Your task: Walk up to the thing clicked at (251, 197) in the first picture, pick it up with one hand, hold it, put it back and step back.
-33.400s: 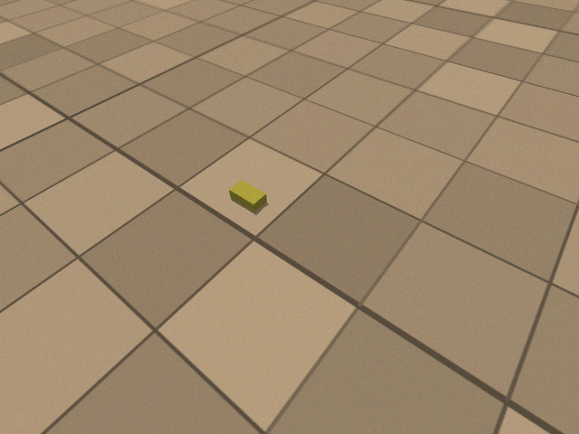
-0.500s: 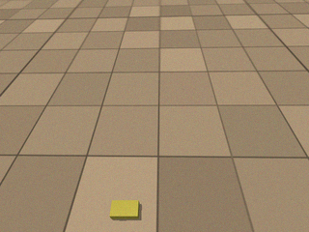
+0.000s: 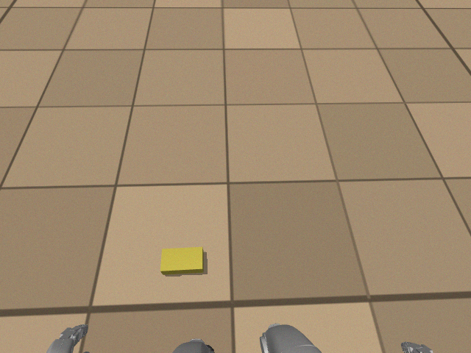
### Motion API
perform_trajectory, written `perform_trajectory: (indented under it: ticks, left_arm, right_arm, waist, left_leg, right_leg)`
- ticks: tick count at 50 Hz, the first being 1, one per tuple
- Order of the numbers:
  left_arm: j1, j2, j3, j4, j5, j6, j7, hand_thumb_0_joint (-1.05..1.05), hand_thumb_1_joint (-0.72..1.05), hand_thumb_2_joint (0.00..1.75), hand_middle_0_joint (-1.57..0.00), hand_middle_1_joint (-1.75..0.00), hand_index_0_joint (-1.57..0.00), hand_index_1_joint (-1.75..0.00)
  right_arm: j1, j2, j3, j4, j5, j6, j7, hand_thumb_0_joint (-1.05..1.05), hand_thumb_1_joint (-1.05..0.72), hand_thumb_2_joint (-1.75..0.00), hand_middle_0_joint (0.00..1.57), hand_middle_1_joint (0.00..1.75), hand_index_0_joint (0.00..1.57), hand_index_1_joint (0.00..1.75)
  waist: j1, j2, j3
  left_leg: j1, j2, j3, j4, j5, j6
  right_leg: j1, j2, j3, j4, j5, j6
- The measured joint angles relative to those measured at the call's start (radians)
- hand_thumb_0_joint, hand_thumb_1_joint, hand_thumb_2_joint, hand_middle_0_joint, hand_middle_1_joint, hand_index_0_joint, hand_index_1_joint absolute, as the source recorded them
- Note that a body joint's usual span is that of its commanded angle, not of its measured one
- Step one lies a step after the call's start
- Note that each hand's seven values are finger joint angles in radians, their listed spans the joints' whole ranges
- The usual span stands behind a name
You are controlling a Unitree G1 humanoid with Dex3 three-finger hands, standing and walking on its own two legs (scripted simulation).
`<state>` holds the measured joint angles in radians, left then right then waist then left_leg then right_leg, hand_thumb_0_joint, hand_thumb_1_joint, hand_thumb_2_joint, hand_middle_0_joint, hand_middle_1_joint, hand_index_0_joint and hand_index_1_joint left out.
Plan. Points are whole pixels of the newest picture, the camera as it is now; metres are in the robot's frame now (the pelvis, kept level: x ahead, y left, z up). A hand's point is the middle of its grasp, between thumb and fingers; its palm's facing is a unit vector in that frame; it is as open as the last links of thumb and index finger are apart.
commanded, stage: step back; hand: left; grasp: from above
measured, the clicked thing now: (182, 260) +0.49 +0.20 -0.73
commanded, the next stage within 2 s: none
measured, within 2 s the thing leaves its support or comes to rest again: neither
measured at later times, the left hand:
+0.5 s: hand out of the picture +0.00 +0.27 -0.14, palm faces +0.04 -0.91 -0.41, open 7.4 cm
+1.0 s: hand out of the picture -0.23 +0.25 -0.15, palm faces -0.04 -0.92 -0.40, open 7.4 cm
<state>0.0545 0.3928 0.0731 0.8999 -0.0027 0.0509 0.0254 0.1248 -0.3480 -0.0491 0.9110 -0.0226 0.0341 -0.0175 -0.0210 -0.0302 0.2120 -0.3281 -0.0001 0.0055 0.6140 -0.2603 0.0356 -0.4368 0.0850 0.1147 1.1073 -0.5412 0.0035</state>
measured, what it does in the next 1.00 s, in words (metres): walks backwards: right foot, then left foot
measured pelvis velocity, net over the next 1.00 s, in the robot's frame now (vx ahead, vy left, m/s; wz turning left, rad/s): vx -0.29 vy -0.02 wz -0.06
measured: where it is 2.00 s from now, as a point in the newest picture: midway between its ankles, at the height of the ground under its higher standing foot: outside the picture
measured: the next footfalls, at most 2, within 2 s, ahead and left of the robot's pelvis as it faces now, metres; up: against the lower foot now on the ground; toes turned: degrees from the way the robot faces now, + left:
right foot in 0.12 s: +0.00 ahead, -0.12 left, +0.00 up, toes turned +1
left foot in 0.52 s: -0.11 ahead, +0.12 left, +0.00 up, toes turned +0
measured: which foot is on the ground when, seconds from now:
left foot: down 0.00-0.14, up 0.16-0.50, down 0.52-0.94, up 0.96-1.00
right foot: up 0.00-0.10, down 0.12-0.54, up 0.56-0.90, down 0.92-1.00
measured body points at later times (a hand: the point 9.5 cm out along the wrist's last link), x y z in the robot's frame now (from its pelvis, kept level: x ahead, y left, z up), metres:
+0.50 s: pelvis -0.12 +0.00 -0.01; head -0.06 -0.01 +0.44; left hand +0.00 +0.32 -0.11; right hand -0.02 -0.32 -0.13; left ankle -0.15 +0.12 -0.72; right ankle -0.04 -0.12 -0.73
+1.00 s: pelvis -0.29 -0.02 -0.01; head -0.25 -0.03 +0.44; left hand -0.23 +0.30 -0.12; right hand -0.17 -0.33 -0.12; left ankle -0.19 +0.11 -0.69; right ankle -0.30 -0.14 -0.73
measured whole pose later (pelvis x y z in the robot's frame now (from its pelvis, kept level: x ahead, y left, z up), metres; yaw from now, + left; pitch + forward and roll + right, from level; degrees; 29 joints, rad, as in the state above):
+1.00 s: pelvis -0.29 -0.02 -0.01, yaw -3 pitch -3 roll +0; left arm 0.24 0.35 0.08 0.87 0.03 0.04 -0.01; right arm 0.09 -0.39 -0.06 0.84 0.00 0.07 -0.02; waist 0.03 0.04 0.17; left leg -0.51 -0.03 -0.09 0.89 -0.42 0.00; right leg -0.25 0.02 0.05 0.68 -0.37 -0.01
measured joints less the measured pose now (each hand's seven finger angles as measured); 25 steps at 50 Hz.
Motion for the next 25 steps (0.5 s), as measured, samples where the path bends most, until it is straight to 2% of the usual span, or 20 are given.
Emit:
perform_trajectory:
  ticks: [4, 6, 7, 8, 10, 11, 13, 16, 19, 22, 24, 25]
  left_arm:
    - [0.036, -0.015, 0.002, -0.002, 0.007, -0.003, -0.013, 0.00, 0.91, 0.90, -0.21, -0.30, -0.20, -0.29]
    - [0.054, -0.021, 0.005, 0.001, 0.014, -0.011, -0.019, 0.00, 0.91, 0.90, -0.21, -0.30, -0.20, -0.29]
    - [0.057, -0.032, 0.007, 0.007, 0.019, -0.017, -0.019, 0.00, 0.91, 0.90, -0.21, -0.30, -0.20, -0.29]
    - [0.064, -0.045, 0.007, 0.009, 0.026, -0.020, -0.020, 0.00, 0.91, 0.90, -0.21, -0.30, -0.20, -0.29]
    - [0.085, -0.051, 0.001, -0.001, 0.029, -0.023, -0.028, 0.00, 0.91, 0.90, -0.21, -0.30, -0.20, -0.30]
    - [0.091, -0.055, 0.001, -0.005, 0.026, -0.023, -0.028, 0.00, 0.91, 0.90, -0.21, -0.30, -0.20, -0.30]
    - [0.098, -0.064, 0.000, -0.013, 0.023, -0.021, -0.024, 0.01, 0.90, 0.90, -0.21, -0.30, -0.20, -0.30]
    - [0.093, -0.066, 0.001, -0.040, 0.026, -0.017, -0.018, 0.01, 0.90, 0.90, -0.21, -0.30, -0.20, -0.30]
    - [0.077, -0.061, 0.000, -0.078, 0.029, -0.024, -0.008, 0.01, 0.90, 0.90, -0.21, -0.30, -0.20, -0.30]
    - [0.061, -0.048, -0.002, -0.112, 0.028, -0.029, -0.004, 0.01, 0.90, 0.90, -0.21, -0.30, -0.20, -0.30]
    - [0.054, -0.033, -0.003, -0.125, 0.025, -0.024, -0.004, 0.00, 0.90, 0.90, -0.21, -0.30, -0.20, -0.30]
    - [0.050, -0.025, -0.005, -0.128, 0.022, -0.020, -0.006, 0.00, 0.90, 0.90, -0.21, -0.30, -0.20, -0.30]
  right_arm:
    - [-0.007, -0.005, 0.004, -0.039, 0.002, -0.003, 0.001, 0.00, -0.90, -0.90, 0.20, 0.30, 0.21, 0.30]
    - [-0.010, -0.014, 0.006, -0.047, 0.006, 0.005, 0.004, 0.00, -0.90, -0.90, 0.20, 0.30, 0.21, 0.30]
    - [-0.018, -0.023, 0.005, -0.043, 0.011, 0.009, 0.005, 0.00, -0.90, -0.90, 0.20, 0.30, 0.21, 0.30]
    - [-0.024, -0.032, 0.004, -0.038, 0.016, 0.015, 0.004, 0.00, -0.90, -0.90, 0.20, 0.30, 0.21, 0.30]
    - [-0.025, -0.029, 0.000, -0.023, 0.020, 0.028, -0.002, 0.00, -0.90, -0.90, 0.20, 0.30, 0.21, 0.30]
    - [-0.022, -0.030, 0.000, -0.018, 0.023, 0.031, -0.004, 0.00, -0.90, -0.90, 0.20, 0.30, 0.20, 0.30]
    - [-0.008, -0.039, 0.001, -0.014, 0.032, 0.028, -0.005, 0.00, -0.90, -0.90, 0.20, 0.30, 0.20, 0.30]
    - [0.018, -0.050, 0.004, -0.014, 0.032, 0.020, -0.009, 0.00, -0.90, -0.90, 0.20, 0.30, 0.20, 0.30]
    - [0.036, -0.061, 0.003, -0.012, 0.028, 0.024, -0.011, 0.00, -0.90, -0.90, 0.20, 0.30, 0.20, 0.30]
    - [0.038, -0.063, 0.001, -0.012, 0.023, 0.026, -0.009, 0.00, -0.90, -0.90, 0.20, 0.30, 0.20, 0.30]
    - [0.035, -0.059, -0.001, -0.015, 0.019, 0.020, -0.003, 0.00, -0.90, -0.90, 0.20, 0.30, 0.20, 0.30]
    - [0.034, -0.057, -0.002, -0.017, 0.017, 0.015, 0.001, 0.00, -0.90, -0.90, 0.20, 0.30, 0.20, 0.30]
  waist:
    - [-0.004, 0.012, -0.001]
    - [0.000, 0.022, -0.011]
    - [0.000, 0.046, -0.008]
    - [-0.008, 0.076, -0.003]
    - [0.002, 0.071, -0.014]
    - [0.011, 0.064, -0.016]
    - [0.019, 0.067, -0.026]
    - [0.026, 0.068, -0.036]
    - [0.031, 0.071, -0.034]
    - [0.032, 0.062, -0.024]
    - [0.028, 0.049, -0.020]
    - [0.025, 0.042, -0.020]
  left_leg:
    - [-0.029, 0.010, 0.024, 0.022, 0.010, -0.010]
    - [-0.058, 0.017, 0.031, 0.060, 0.003, -0.021]
    - [-0.072, 0.033, 0.023, 0.084, -0.002, -0.029]
    - [-0.083, 0.039, -0.005, 0.106, -0.013, -0.025]
    - [-0.123, -0.023, -0.069, 0.254, -0.175, -0.024]
    - [-0.139, -0.060, -0.098, 0.349, -0.213, -0.026]
    - [-0.157, -0.110, -0.144, 0.484, -0.221, -0.030]
    - [-0.140, -0.133, -0.161, 0.554, -0.221, -0.045]
    - [-0.085, -0.116, -0.148, 0.484, -0.243, -0.057]
    - [-0.018, -0.080, -0.111, 0.327, -0.257, -0.056]
    - [0.032, -0.054, -0.081, 0.191, -0.227, -0.044]
    - [0.064, -0.043, -0.065, 0.105, -0.177, -0.036]
  right_leg:
    - [0.088, -0.041, -0.039, -0.219, 0.039, 0.006]
    - [0.155, -0.056, -0.064, -0.388, 0.131, -0.007]
    - [0.171, -0.044, -0.077, -0.426, 0.162, -0.018]
    - [0.175, -0.028, -0.094, -0.431, 0.172, -0.026]
    - [0.159, -0.040, -0.089, -0.419, 0.177, -0.039]
    - [0.158, -0.050, -0.081, -0.427, 0.188, -0.041]
    - [0.159, -0.063, -0.080, -0.465, 0.221, -0.038]
    - [0.144, -0.078, -0.086, -0.505, 0.264, -0.035]
    - [0.122, -0.090, -0.103, -0.516, 0.293, -0.032]
    - [0.090, -0.105, -0.119, -0.501, 0.311, -0.023]
    - [0.063, -0.115, -0.129, -0.478, 0.318, -0.014]
    - [0.048, -0.120, -0.133, -0.459, 0.318, -0.008]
